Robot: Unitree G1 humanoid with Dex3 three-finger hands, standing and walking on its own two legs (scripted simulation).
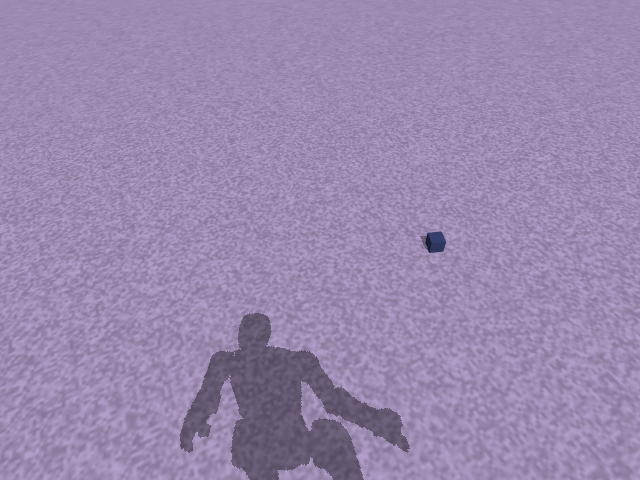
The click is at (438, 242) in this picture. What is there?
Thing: cube
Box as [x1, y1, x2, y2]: [425, 231, 445, 252]
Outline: 441,231 427,233 425,242 429,252 443,250 445,240
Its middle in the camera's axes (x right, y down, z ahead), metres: +0.47 +0.01 +1.67
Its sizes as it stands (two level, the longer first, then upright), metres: 0.060 0.060 0.060
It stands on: the floor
